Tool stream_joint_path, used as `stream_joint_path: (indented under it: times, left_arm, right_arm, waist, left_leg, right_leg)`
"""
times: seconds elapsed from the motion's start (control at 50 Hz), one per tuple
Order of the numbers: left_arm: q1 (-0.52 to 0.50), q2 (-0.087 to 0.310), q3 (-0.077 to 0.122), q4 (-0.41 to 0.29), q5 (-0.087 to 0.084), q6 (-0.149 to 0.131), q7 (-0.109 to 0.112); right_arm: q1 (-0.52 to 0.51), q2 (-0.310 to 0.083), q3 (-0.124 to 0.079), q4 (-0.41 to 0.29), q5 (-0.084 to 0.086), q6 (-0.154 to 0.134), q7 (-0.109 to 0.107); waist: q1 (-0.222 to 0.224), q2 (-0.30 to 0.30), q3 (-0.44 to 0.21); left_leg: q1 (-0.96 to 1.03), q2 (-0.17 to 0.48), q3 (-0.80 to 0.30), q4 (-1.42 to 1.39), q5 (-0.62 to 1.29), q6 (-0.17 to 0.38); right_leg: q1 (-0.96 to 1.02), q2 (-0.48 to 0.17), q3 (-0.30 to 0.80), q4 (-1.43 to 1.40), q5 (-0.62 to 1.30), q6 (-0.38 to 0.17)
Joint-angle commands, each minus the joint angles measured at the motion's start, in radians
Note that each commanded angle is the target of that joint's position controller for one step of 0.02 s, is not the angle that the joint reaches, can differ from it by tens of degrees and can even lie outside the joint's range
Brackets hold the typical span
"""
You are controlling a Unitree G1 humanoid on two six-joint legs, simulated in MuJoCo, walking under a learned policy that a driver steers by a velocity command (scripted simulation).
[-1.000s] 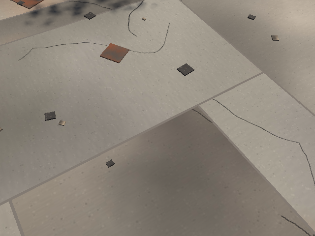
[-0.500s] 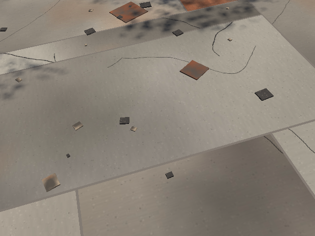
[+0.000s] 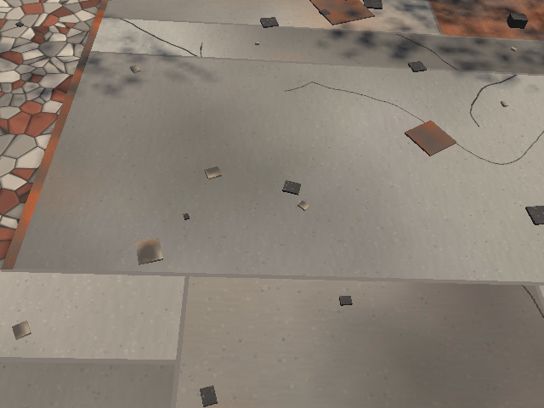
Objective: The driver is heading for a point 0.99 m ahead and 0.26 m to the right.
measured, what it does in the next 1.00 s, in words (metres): steps on the spot: right foot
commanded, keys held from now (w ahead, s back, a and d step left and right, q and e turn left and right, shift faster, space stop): no key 1.00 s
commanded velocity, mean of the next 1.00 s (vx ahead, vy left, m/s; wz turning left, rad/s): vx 0.00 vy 0.00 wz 0.05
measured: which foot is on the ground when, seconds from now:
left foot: down 0.00-1.00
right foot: up 0.00-0.22, down 0.24-1.00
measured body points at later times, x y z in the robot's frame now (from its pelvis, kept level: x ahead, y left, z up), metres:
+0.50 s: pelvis +0.00 -0.02 +0.00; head +0.01 -0.02 +0.45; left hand +0.05 +0.23 -0.14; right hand +0.05 -0.28 -0.15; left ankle -0.01 +0.07 -0.75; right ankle -0.01 -0.13 -0.75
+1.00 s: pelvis +0.00 -0.03 +0.00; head +0.01 -0.04 +0.45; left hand +0.00 +0.20 -0.16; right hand +0.00 -0.26 -0.16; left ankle -0.01 +0.07 -0.75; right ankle -0.01 -0.13 -0.75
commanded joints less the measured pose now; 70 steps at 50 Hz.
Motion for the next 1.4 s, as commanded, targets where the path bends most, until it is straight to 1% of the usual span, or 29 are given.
stream_joint_path:
  times: [0.02,0.06,0.1,0.16,0.18,0.2,0.22,0.24,0.26,0.28,0.3,0.32,0.36,0.42,0.52,0.7,0.96,1.4]
  left_arm:
    - [0.015,0.063,0.012,-0.029,-0.002,0.002,0.001]
    - [-0.002,0.055,0.008,-0.024,0.0,0.005,0.007]
    - [-0.008,0.048,0.004,-0.014,-0.002,0.003,0.015]
    - [0.005,0.041,-0.001,0.012,-0.01,-0.005,0.028]
    - [0.02,0.033,-0.004,0.024,-0.011,-0.01,0.031]
    - [0.042,0.021,-0.01,0.041,-0.008,-0.017,0.034]
    - [0.057,0.027,-0.014,0.055,0.0,-0.029,0.037]
    - [0.068,0.063,-0.012,0.062,0.012,-0.043,0.041]
    - [0.006,0.11,-0.005,0.069,-0.002,-0.048,0.035]
    - [-0.021,0.063,-0.014,0.071,-0.01,-0.053,0.023]
    - [-0.013,0.039,-0.021,0.08,-0.009,-0.058,0.017]
    - [-0.005,0.045,-0.021,0.095,-0.007,-0.059,0.02]
    - [0.014,0.037,-0.025,0.125,-0.009,-0.062,0.028]
    - [0.012,0.028,-0.029,0.149,-0.009,-0.063,0.03]
    - [0.012,0.019,-0.035,0.187,-0.008,-0.064,0.032]
    - [0.033,-0.006,-0.049,0.243,-0.009,-0.066,0.034]
    - [0.08,-0.04,-0.06,0.288,-0.009,-0.068,0.038]
    - [0.135,-0.077,-0.061,0.31,-0.009,-0.07,0.043]
  right_arm:
    - [0.021,-0.133,-0.022,-0.022,-0.004,-0.019,-0.009]
    - [0.034,-0.134,-0.017,-0.002,-0.01,-0.019,-0.011]
    - [0.038,-0.138,-0.014,0.014,-0.014,-0.02,-0.011]
    - [0.027,-0.134,-0.009,0.037,-0.016,-0.023,-0.014]
    - [0.015,-0.129,-0.006,0.044,-0.014,-0.024,-0.016]
    - [0.001,-0.123,-0.002,0.052,-0.008,-0.024,-0.017]
    - [0.005,-0.11,0.004,0.06,-0.003,-0.029,-0.018]
    - [0.032,-0.089,0.011,0.067,-0.003,-0.036,-0.015]
    - [0.095,-0.082,0.006,0.089,0.002,-0.033,-0.011]
    - [0.084,-0.092,0.008,0.121,-0.007,-0.029,-0.015]
    - [0.066,-0.111,0.001,0.135,-0.006,-0.027,-0.018]
    - [0.06,-0.113,-0.001,0.144,-0.003,-0.028,-0.017]
    - [0.067,-0.103,0.001,0.165,-0.004,-0.028,-0.015]
    - [0.081,-0.082,0.007,0.206,-0.003,-0.031,-0.019]
    - [0.096,-0.072,0.014,0.257,-0.003,-0.03,-0.024]
    - [0.129,-0.056,0.025,0.319,-0.002,-0.031,-0.03]
    - [0.165,-0.016,0.034,0.365,-0.002,-0.032,-0.036]
    - [0.216,0.026,0.036,0.389,-0.002,-0.035,-0.042]
  waist:
    - [-0.022,0.155,-0.085]
    - [-0.037,0.168,-0.065]
    - [-0.042,0.169,-0.055]
    - [-0.036,0.159,-0.061]
    - [-0.024,0.15,-0.065]
    - [0.0,0.128,-0.066]
    - [0.01,0.094,-0.077]
    - [-0.009,0.044,-0.105]
    - [-0.08,-0.049,-0.065]
    - [-0.051,-0.038,-0.065]
    - [-0.031,-0.015,-0.042]
    - [-0.027,-0.024,-0.044]
    - [-0.029,-0.025,-0.04]
    - [-0.028,0.022,-0.036]
    - [-0.027,0.042,-0.027]
    - [-0.031,0.044,-0.022]
    - [-0.03,0.043,-0.011]
    - [-0.027,0.049,0.002]
  left_leg:
    - [0.096,0.247,-0.163,-0.095,0.485,0.114]
    - [0.078,0.249,-0.18,-0.1,0.402,0.117]
    - [0.05,0.251,-0.197,-0.098,0.356,0.123]
    - [0.017,0.255,-0.23,-0.083,0.334,0.126]
    - [0.008,0.249,-0.235,-0.073,0.323,0.116]
    - [-0.014,0.235,-0.228,-0.057,0.306,0.093]
    - [-0.063,0.223,-0.227,-0.051,0.269,0.054]
    - [-0.105,0.186,-0.206,-0.033,0.2,0.016]
    - [-0.079,0.103,-0.144,-0.089,0.082,0.0]
    - [0.005,0.096,-0.133,-0.11,0.067,-0.01]
    - [0.015,0.105,-0.139,-0.097,0.088,-0.009]
    - [0.031,0.112,-0.139,-0.087,0.116,-0.008]
    - [0.023,0.119,-0.139,-0.086,0.136,-0.008]
    - [0.006,0.117,-0.134,-0.099,0.123,-0.017]
    - [0.003,0.119,-0.13,-0.102,0.116,-0.024]
    - [0.005,0.126,-0.123,-0.091,0.119,-0.029]
    - [-0.005,0.13,-0.115,-0.075,0.118,-0.032]
    - [-0.019,0.133,-0.108,-0.059,0.116,-0.035]
  right_leg:
    - [-0.007,-0.004,0.018,-0.069,0.021,0.01]
    - [0.023,0.0,0.018,-0.155,0.007,0.005]
    - [0.07,0.009,0.016,-0.231,-0.009,-0.004]
    - [0.152,0.021,0.014,-0.348,-0.003,-0.02]
    - [0.191,0.023,0.012,-0.419,0.034,-0.027]
    - [0.258,0.021,0.011,-0.545,0.137,-0.034]
    - [0.358,-0.017,0.056,-0.644,0.287,-0.04]
    - [0.44,-0.103,0.147,-0.655,0.395,-0.055]
    - [0.357,-0.131,0.174,-0.608,0.465,-0.09]
    - [0.294,-0.119,0.158,-0.606,0.396,-0.093]
    - [0.276,-0.089,0.132,-0.621,0.349,-0.076]
    - [0.275,-0.077,0.124,-0.632,0.333,-0.068]
    - [0.286,-0.071,0.121,-0.642,0.333,-0.066]
    - [0.3,-0.073,0.121,-0.642,0.324,-0.074]
    - [0.288,-0.069,0.122,-0.649,0.303,-0.08]
    - [0.272,-0.06,0.122,-0.654,0.296,-0.083]
    - [0.253,-0.05,0.122,-0.649,0.292,-0.086]
    - [0.243,-0.044,0.122,-0.639,0.292,-0.09]
Velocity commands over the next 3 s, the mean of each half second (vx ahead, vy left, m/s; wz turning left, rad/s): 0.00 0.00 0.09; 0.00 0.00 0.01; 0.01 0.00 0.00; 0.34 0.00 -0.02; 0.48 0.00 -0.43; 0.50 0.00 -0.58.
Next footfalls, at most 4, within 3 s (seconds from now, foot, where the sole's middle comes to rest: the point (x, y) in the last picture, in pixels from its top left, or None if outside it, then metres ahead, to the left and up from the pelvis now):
0.24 right None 0.03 -0.13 -0.78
2.22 right None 0.43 -0.05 -0.78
2.74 left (270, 286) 0.80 0.00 -0.78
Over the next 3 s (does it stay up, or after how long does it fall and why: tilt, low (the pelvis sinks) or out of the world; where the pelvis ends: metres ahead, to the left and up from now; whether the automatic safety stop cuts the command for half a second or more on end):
stays up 0.72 -0.06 0.00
